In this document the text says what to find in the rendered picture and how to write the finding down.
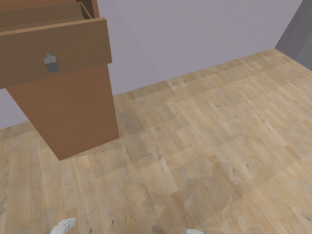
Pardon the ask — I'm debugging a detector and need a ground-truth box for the cabinet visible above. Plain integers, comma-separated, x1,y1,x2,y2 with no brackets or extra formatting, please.
0,0,120,161

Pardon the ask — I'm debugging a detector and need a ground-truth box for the drawer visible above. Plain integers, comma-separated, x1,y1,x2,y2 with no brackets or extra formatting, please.
0,1,112,90

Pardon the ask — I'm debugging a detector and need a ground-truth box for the handle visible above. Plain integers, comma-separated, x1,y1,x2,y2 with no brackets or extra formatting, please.
43,53,60,73

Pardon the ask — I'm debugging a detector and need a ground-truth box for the robot left hand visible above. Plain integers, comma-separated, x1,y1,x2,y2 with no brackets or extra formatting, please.
50,217,77,234

